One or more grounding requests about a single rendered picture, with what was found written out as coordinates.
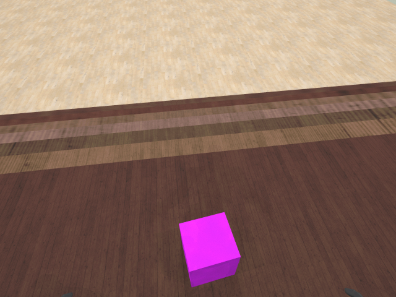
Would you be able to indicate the carton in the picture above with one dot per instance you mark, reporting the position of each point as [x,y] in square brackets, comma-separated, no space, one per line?
[210,249]

